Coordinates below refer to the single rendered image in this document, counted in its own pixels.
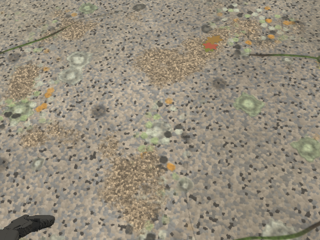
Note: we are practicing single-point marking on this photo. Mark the left robot hand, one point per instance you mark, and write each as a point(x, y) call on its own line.
point(24, 225)

